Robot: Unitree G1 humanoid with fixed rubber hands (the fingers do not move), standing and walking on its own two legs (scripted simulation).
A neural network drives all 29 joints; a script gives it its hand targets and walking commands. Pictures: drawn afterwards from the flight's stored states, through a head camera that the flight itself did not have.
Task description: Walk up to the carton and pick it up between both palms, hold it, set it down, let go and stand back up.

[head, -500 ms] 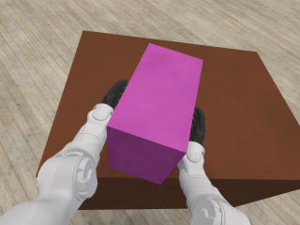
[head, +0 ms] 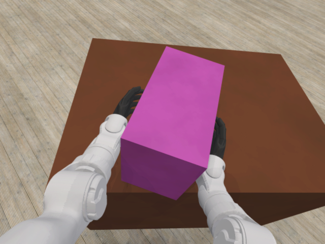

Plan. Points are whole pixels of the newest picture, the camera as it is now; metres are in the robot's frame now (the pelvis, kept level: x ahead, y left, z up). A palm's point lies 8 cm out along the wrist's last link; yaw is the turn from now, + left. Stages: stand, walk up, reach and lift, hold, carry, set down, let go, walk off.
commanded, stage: reach and lift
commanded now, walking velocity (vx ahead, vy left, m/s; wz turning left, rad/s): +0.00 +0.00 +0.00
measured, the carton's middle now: (171, 124) +0.42 -0.03 +0.03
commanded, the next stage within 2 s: none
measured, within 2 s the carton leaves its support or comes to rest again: neither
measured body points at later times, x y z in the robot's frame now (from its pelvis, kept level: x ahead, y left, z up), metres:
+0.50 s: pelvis -0.01 +0.00 -0.01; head +0.02 +0.02 +0.44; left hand +0.45 +0.08 +0.09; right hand +0.37 -0.16 +0.07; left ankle +0.01 +0.10 -0.74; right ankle +0.02 -0.15 -0.74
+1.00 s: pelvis -0.01 +0.00 +0.00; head -0.05 +0.03 +0.45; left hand +0.41 +0.11 +0.16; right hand +0.37 -0.15 +0.15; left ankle +0.01 +0.10 -0.74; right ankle +0.02 -0.15 -0.74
